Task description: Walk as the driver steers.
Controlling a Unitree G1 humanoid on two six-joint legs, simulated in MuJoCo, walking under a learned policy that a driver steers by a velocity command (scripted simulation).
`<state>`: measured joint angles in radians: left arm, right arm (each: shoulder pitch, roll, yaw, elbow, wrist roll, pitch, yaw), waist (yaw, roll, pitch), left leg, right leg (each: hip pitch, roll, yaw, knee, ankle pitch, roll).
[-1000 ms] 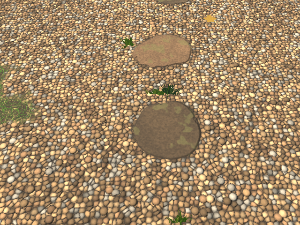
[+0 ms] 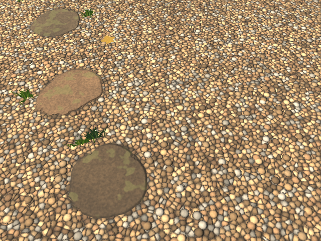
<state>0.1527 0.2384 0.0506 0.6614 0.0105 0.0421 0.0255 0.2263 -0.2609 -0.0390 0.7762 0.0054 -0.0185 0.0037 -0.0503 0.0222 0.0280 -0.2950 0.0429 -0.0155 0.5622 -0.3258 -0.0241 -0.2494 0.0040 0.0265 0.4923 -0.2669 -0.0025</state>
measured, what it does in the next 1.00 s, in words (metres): walks ahead, turning left: left foot, then right foot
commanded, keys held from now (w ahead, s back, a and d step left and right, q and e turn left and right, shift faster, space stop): q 0.14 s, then w+q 0.50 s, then w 0.36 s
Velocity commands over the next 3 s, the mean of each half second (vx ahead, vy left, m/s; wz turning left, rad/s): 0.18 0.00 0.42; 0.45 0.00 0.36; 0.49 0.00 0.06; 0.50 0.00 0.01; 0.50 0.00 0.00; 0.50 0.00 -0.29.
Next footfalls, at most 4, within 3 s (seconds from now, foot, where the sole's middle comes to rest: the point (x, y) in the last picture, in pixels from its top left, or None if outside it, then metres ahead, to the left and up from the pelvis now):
0.32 left None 0.01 0.12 -0.77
0.78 right None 0.40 0.03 -0.77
1.28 left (68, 228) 0.55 0.40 -0.77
1.82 right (94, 152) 0.92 0.32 -0.77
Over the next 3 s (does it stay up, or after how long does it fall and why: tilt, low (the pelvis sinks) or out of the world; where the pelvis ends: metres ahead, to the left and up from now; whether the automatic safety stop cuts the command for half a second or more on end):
stays up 1.31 0.61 -0.01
